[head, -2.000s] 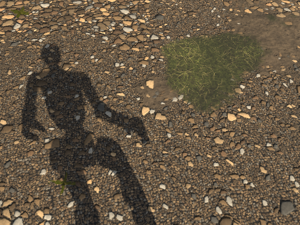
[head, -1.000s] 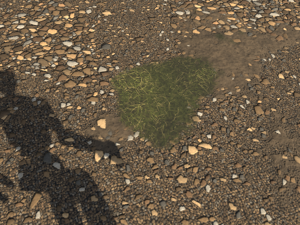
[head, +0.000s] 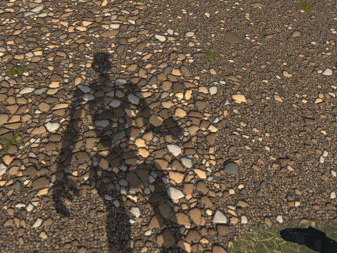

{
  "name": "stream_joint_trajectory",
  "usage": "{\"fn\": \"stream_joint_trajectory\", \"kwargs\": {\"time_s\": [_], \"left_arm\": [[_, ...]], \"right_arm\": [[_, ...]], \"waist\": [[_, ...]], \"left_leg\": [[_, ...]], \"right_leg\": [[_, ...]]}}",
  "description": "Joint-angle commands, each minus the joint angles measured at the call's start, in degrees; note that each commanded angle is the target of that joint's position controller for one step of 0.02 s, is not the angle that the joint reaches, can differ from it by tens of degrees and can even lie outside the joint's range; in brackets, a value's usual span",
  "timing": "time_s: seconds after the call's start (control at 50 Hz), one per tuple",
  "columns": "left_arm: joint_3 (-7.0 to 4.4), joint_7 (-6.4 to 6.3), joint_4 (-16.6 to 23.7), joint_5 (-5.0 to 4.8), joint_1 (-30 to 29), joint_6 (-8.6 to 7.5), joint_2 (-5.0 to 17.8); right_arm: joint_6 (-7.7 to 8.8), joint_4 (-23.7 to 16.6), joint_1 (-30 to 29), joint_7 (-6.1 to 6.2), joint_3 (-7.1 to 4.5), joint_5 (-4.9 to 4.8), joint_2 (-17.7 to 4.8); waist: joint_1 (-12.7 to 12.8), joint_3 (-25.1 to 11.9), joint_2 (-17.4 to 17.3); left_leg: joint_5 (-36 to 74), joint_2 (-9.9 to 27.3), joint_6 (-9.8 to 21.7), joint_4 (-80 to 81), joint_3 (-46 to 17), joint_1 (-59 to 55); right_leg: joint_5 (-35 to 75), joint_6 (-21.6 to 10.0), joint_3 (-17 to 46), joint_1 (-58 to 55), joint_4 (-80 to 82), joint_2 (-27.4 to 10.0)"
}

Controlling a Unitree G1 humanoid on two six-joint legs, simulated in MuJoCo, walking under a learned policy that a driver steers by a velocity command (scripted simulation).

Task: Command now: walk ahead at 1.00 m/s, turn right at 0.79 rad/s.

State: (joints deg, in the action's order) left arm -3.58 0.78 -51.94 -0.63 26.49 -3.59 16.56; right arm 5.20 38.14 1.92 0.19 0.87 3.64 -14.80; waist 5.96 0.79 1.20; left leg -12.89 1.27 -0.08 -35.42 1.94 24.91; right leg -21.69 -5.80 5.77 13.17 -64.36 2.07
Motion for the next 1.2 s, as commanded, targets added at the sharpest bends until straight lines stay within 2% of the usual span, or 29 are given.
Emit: {"fn": "stream_joint_trajectory", "kwargs": {"time_s": [0.02, 0.08, 0.14, 0.16, 0.22, 0.26, 0.28, 0.3, 0.32, 0.34, 0.36, 0.4, 0.46, 0.52, 0.6, 0.72, 0.74, 0.76, 0.78, 0.8, 0.82, 0.86, 0.92, 1.02, 1.08, 1.12, 1.14, 1.18, 1.2], "left_arm": [[-0.69, 0.85, 6.84, 1.07, -7.35, 0.34, 4.21], [-0.37, 1.43, 9.06, 2.33, -10.35, 3.04, 0.78], [0.76, 2.68, 14.35, 2.32, -17.59, 3.14, -0.75], [0.41, 2.34, 14.54, -3.66, -15.72, 1.88, 0.39], [-0.62, 3.55, 14.75, -0.91, -14.24, 0.90, 3.62], [-2.72, 3.63, 13.83, -0.61, -6.07, 2.05, 8.47], [-4.54, 2.95, 12.17, -0.46, 1.51, 2.81, 12.08], [-5.02, 1.70, 11.42, -1.02, 1.75, 3.41, 13.44], [-4.86, 0.52, 14.63, 0.17, -3.81, 3.30, 17.54], [-4.44, 1.20, 19.69, 3.41, -6.72, 1.71, 19.06], [-4.75, 1.82, 22.45, 1.85, -11.50, 1.76, 17.27], [-3.51, 1.46, 23.30, -0.95, -17.22, 1.43, 12.82], [-3.53, 0.03, 23.07, -0.10, -19.46, 2.21, 11.90], [-3.97, -2.16, 22.18, -0.53, -18.19, 3.78, 12.57], [-3.99, -3.85, 22.97, -1.30, -19.29, 6.27, 11.98], [-3.09, -3.32, 23.54, -0.54, -19.01, 6.53, 8.37], [-2.48, -3.07, 23.02, -0.66, -17.35, 6.48, 6.55], [-1.27, -2.70, 22.08, 0.16, -11.55, 6.42, 2.91], [-2.28, -2.52, 23.23, -0.53, -10.38, 6.11, 7.05], [-3.48, -2.43, 22.49, 0.01, -10.56, 5.55, 11.71], [-4.04, -2.63, 20.85, -0.30, -12.68, 5.90, 13.76], [-3.10, -3.17, 19.76, 0.09, -13.34, 7.06, 10.50], [-1.30, -2.68, 20.02, -0.14, -14.29, 6.49, 5.97], [-0.38, -1.99, 18.84, -0.17, -15.79, 5.63, 4.85], [-0.56, -1.49, 15.55, 0.01, -11.22, 5.44, 4.39], [-0.67, -1.64, 16.21, 1.50, -11.16, 5.23, 7.30], [-0.82, -1.23, 14.62, 2.68, -12.72, 4.81, 8.27], [1.12, -1.01, 15.91, 3.23, -17.18, 3.58, 1.99], [0.81, -1.10, 15.23, 2.83, -15.91, 3.13, 3.23]], "right_arm": [[0.05, 1.78, 13.78, 0.41, -3.78, -0.30, -7.12], [1.63, 5.49, 16.00, 0.06, -2.92, -2.03, -3.86], [2.01, 6.24, 12.89, 0.25, -3.05, -3.29, -4.32], [1.17, 2.05, 2.38, 1.68, -4.42, -4.75, -7.35], [0.56, 1.97, 5.68, 3.88, -6.07, -4.91, -13.46], [0.08, 1.01, 5.74, 3.60, -7.11, -6.26, -15.83], [-0.04, 0.47, 5.33, 3.00, -6.86, -6.49, -14.73], [0.03, 1.27, 7.83, 1.96, -5.51, -5.91, -9.53], [0.19, -0.16, 12.14, 0.76, -3.57, -2.08, -3.73], [0.75, -2.22, 22.03, 0.09, -3.37, -3.39, -8.39], [0.93, -2.52, 17.18, 0.05, -4.48, -4.00, -14.56], [-0.12, -3.30, 10.78, 1.42, -4.84, -3.30, -14.05], [-1.67, -3.36, 9.91, 2.02, -5.13, -2.60, -12.71], [-1.90, -4.20, 6.75, 2.09, -4.15, -2.46, -8.07], [-2.87, -4.81, 2.25, 1.57, -4.26, -3.32, -6.99], [-1.53, -3.88, 2.56, 0.55, -5.94, -3.56, -8.66], [-1.35, -3.52, 3.05, 0.39, -6.18, -3.39, -8.72], [-1.81, -4.97, 1.55, 0.63, -6.41, -2.44, -11.07], [-2.66, -5.07, 3.12, 0.66, -6.89, -0.36, -13.16], [-2.81, -5.13, 3.18, 0.73, -7.15, -0.96, -12.45], [-3.16, -5.88, 2.00, 0.91, -6.27, -1.73, -9.14], [-4.19, -6.10, 1.04, 1.27, -5.30, -3.00, -7.81], [-5.24, -4.82, 2.50, 1.50, -4.98, -2.70, -7.37], [-6.22, -2.96, 6.63, 1.32, -5.84, -3.32, -9.34], [-6.43, -1.71, 8.28, 1.47, -5.51, -4.48, -9.04], [-5.27, -0.76, 11.13, 0.99, -4.71, -3.55, -6.65], [-4.38, -2.58, 8.53, 0.80, -4.07, -2.94, -3.50], [-3.81, -1.81, 5.36, 0.75, -4.46, -2.08, -4.96], [-3.95, -1.03, 5.61, 0.92, -4.34, -1.94, -4.25]], "waist": [[-9.25, -2.80, -4.83], [-5.56, 2.04, -6.46], [-3.64, 3.11, -8.90], [-2.38, 4.23, -9.79], [-1.52, -2.49, -6.26], [2.87, -7.08, -7.22], [6.47, -10.41, -5.50], [5.04, -7.19, 2.83], [-1.24, -6.58, 19.01], [-4.29, -25.76, 15.46], [-2.55, -25.66, 4.08], [-6.24, -11.84, -6.35], [-8.49, -6.61, -3.87], [-7.77, -9.77, -3.24], [-6.42, -10.47, 2.05], [-5.94, -8.30, 8.90], [-5.79, -7.99, 6.13], [-2.71, -10.19, -5.01], [-2.00, -8.11, -15.34], [-2.38, -7.85, -14.75], [-3.92, -6.03, -9.24], [-4.44, -3.62, -5.77], [-5.20, -3.55, -8.70], [-8.30, -5.24, -14.19], [-6.14, -4.89, -12.56], [-6.85, -5.80, -4.12], [-8.46, -4.60, 10.38], [-7.48, -1.73, 6.62], [-7.13, -1.34, 6.05]], "left_leg": [[-11.96, 18.34, 7.24, 21.77, -24.54, -28.01], [29.72, 16.40, 5.81, 19.20, -8.23, -22.43], [41.39, 13.25, 4.34, 21.13, 3.18, -19.03], [34.64, 10.19, 3.71, 22.28, 6.67, -16.40], [48.03, 8.95, 1.98, 14.95, 10.28, -15.21], [54.63, 9.88, 1.28, 2.20, 9.36, -15.29], [48.54, 9.19, 0.34, -9.97, 8.50, -11.64], [7.84, 4.03, -2.29, -25.03, 7.50, -2.13], [-28.67, -4.72, -4.51, -49.31, 5.95, 9.44], [-26.41, -7.27, -5.08, -59.92, -8.76, 16.89], [-20.26, -4.61, -3.53, -55.90, -12.20, 16.16], [-14.42, -1.41, -3.49, -45.66, -12.01, 15.93], [-13.82, -0.78, -5.01, -33.95, -11.63, 8.19], [-7.50, -3.43, -6.66, -22.39, -10.20, 5.87], [1.94, -5.88, -6.85, -12.01, -11.07, 2.65], [6.92, -4.53, -4.10, 7.80, -11.91, -7.32], [13.57, -1.53, -1.98, 13.65, -12.20, -12.65], [22.45, 10.62, 3.59, 14.00, -23.09, -20.44], [29.79, 19.82, 14.12, 15.86, -35.55, -19.42], [21.36, 21.65, 17.40, 17.08, -41.55, -16.63], [14.03, 17.47, 15.17, 16.06, -34.20, -14.28], [6.57, 11.44, 11.24, 16.51, -26.23, -10.78], [4.02, 6.42, 9.68, 17.87, -18.89, -11.39], [1.57, 8.67, 11.75, 17.83, -20.22, -15.16], [0.72, 8.30, 9.68, 16.07, -19.75, -11.49], [-2.05, 4.87, 3.46, 9.54, -14.16, -3.26], [-5.70, -1.18, -0.09, 7.51, -5.35, -4.46], [0.44, -0.22, -2.30, 8.34, -6.19, -10.43], [2.95, -0.35, -2.58, 8.43, -6.14, -12.31]], "right_leg": [[6.55, 0.07, -1.55, 31.33, -10.86, -6.26], [4.04, 2.38, -3.27, 30.31, -7.27, -7.75], [12.12, 2.83, -7.11, 28.66, 6.10, -6.18], [17.21, 3.99, -6.83, 25.35, 14.50, -6.54], [28.46, 4.08, -13.27, 6.17, 26.73, 0.43], [26.59, 0.93, -12.52, -5.60, 27.31, 2.96], [29.27, -1.48, -10.43, -15.93, 28.11, 3.31], [34.07, -3.70, -5.51, -22.66, 32.41, 0.76], [68.21, -9.61, 9.62, -26.35, 28.69, -7.35], [56.86, -23.12, 37.10, -37.41, 36.53, -21.52], [35.98, -21.67, 38.88, -32.69, 42.81, -19.65], [24.63, -15.96, 32.48, -15.67, 45.41, -13.59], [41.72, -13.31, 22.67, -0.54, 44.37, -8.30], [49.03, -10.35, 19.54, 1.71, 41.18, -4.77], [31.63, -5.26, 20.99, 3.49, 40.36, -1.55], [19.81, -2.20, 26.69, 1.32, 34.34, -1.14], [10.13, -0.44, 24.52, 3.57, 29.76, 1.19], [-10.60, 2.41, 17.28, 9.37, 17.54, 6.46], [-20.36, 5.96, 9.66, 17.28, 6.30, 11.51], [-15.57, 8.64, 7.98, 19.92, -3.54, 6.70], [-10.64, 9.55, 7.57, 19.41, -6.98, 4.95], [-5.51, 10.79, 5.16, 18.82, -10.72, 4.76], [-3.37, 11.25, -0.08, 16.00, -1.14, 3.53], [-5.14, 9.97, -3.54, 6.79, 22.35, -0.47], [6.23, 6.53, -5.10, -2.59, 39.90, 0.55], [13.00, 2.15, 3.92, -11.24, 42.84, -7.55], [9.64, -2.08, 9.98, -1.86, 43.98, -12.60], [2.20, -0.79, 8.38, 3.44, 45.99, -10.48], [-0.01, 0.81, 6.84, 4.12, 45.57, -8.53]]}}
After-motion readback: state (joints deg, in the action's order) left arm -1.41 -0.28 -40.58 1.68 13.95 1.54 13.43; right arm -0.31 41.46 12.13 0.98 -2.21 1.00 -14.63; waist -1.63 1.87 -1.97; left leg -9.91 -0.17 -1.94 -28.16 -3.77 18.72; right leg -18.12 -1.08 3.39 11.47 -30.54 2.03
